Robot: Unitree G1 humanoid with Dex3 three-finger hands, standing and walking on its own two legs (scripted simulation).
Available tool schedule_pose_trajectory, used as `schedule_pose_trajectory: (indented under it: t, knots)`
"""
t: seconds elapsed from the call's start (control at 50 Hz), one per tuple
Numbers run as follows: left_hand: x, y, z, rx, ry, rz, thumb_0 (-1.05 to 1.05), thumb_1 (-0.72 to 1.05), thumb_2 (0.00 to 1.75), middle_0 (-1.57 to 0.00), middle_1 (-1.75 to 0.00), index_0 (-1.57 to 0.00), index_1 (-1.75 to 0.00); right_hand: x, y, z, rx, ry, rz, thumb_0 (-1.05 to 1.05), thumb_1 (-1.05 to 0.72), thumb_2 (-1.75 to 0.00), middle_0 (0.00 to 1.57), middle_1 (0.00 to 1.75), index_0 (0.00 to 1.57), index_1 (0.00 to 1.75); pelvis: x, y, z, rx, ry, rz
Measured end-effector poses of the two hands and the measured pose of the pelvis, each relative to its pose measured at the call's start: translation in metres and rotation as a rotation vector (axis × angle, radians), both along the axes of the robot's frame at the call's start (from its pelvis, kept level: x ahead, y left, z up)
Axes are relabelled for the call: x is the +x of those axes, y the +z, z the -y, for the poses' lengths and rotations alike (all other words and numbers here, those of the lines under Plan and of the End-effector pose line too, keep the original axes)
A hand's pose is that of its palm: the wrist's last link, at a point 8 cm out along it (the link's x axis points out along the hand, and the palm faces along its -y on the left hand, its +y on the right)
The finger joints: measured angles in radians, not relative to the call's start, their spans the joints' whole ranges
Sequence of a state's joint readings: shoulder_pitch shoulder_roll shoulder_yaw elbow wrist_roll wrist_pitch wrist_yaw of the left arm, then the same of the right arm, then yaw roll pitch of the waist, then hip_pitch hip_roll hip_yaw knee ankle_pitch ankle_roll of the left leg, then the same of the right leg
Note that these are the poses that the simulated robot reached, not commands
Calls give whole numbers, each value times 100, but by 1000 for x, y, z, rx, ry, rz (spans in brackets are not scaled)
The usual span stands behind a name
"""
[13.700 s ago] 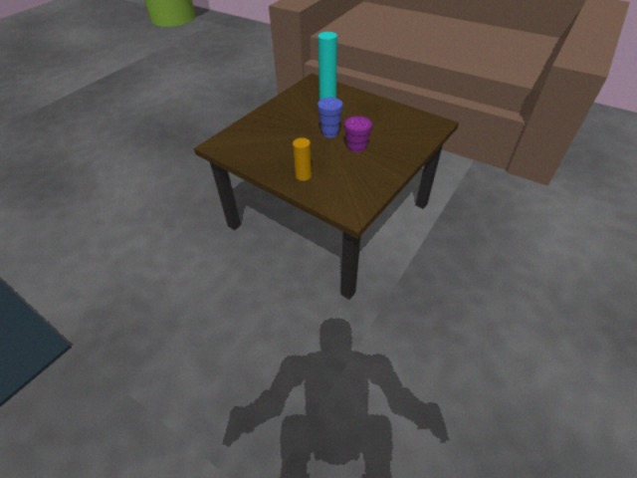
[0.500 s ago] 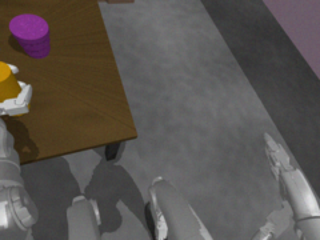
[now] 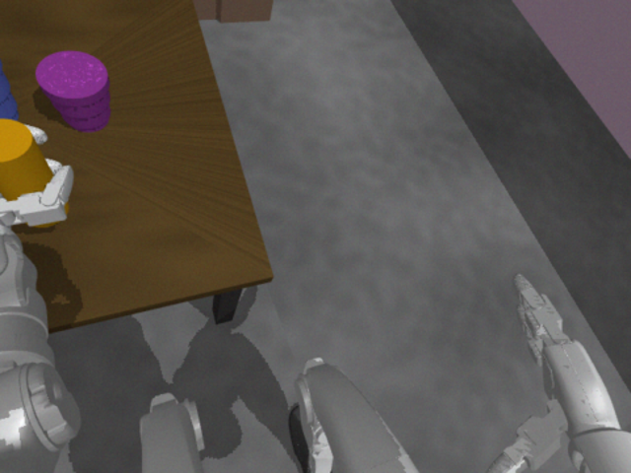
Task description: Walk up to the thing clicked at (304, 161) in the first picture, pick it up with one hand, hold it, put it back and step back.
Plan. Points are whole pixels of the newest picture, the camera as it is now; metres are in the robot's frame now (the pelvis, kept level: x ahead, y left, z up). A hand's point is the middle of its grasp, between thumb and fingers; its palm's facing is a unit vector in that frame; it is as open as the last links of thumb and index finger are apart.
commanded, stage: settle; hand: left
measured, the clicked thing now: (24, 178) +0.51 +0.23 -0.02
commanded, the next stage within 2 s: lift in 0.02 s
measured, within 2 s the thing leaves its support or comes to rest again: neither
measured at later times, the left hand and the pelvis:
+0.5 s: hand (17, 170) +0.50 +0.22 +0.02, palm faces +0.23 -0.97 +0.00, open 7.3 cm; pelvis +0.01 +0.00 +0.03, yaw +1 degrees
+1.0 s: hand out of the picture +0.42 +0.20 +0.11, palm faces +0.22 -0.98 +0.00, open 7.3 cm; pelvis +0.02 +0.00 +0.08, yaw +2 degrees
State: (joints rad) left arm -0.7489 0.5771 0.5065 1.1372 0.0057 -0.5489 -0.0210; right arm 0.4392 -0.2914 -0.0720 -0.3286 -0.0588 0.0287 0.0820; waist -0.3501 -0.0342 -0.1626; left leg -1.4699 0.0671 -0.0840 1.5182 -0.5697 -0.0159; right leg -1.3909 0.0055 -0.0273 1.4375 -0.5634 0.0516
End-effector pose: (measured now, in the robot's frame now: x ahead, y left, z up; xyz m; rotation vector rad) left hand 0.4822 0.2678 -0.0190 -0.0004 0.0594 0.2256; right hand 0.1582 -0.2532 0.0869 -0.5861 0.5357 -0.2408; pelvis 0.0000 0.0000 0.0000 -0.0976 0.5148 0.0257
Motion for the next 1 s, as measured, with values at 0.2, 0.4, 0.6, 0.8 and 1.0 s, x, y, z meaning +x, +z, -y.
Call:
schedule_pose_trajectory:
  t: [0.2, 0.4, 0.6, 0.8, 1.0]
  knots:
    - [2, 12, -4, -1, 1, 12, -2, -11, 116, -90, -107, -90, -109, 3, -1, -2, 19, -2, -17, -1, 54, -5, 6, 6, 6, 5, 3, 7, -2, -1, 2, 7]
    - [-10, 29, -3, -5, 9, 12, -2, -11, 116, -90, -108, -90, -109, 3, 1, 3, 41, -24, -29, -1, 53, -6, 6, 6, 6, 5, 7, 19, -2, 5, 2, 28]
    - [-34, 62, 2, 7, 4, 26, -2, -11, 115, -89, -108, -89, -109, 8, 0, 4, 114, -44, -28, -1, 53, -5, 6, 6, 6, 5, 14, 38, 0, 17, 7, 77]
    - [-71, 102, 9, 11, -2, 39, -2, -10, 115, -89, -108, -89, -109, 18, 8, 2, 187, -45, -16, -2, 54, -5, 6, 6, 6, 5, 22, 63, 1, 38, 11, 153]
    - [-98, 132, 19, 10, -4, 55, -2, -11, 115, -90, -108, -89, -109, 21, 13, -1, 236, -41, -28, -2, 54, -5, 6, 6, 6, 5, 24, 81, 4, 59, 15, 215]
